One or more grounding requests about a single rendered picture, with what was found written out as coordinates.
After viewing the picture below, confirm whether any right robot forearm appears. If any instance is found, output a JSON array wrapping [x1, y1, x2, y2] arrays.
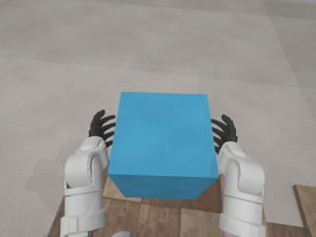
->
[[217, 141, 267, 237]]

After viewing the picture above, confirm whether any robot left hand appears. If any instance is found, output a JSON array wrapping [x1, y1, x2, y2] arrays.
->
[[89, 110, 116, 148]]

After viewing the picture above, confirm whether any robot right hand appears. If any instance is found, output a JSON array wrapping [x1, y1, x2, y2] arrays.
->
[[210, 115, 238, 155]]

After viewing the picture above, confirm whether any left robot forearm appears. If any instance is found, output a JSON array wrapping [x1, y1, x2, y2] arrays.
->
[[60, 136, 110, 237]]

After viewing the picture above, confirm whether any carton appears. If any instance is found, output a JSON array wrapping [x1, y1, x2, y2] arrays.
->
[[108, 92, 219, 199]]

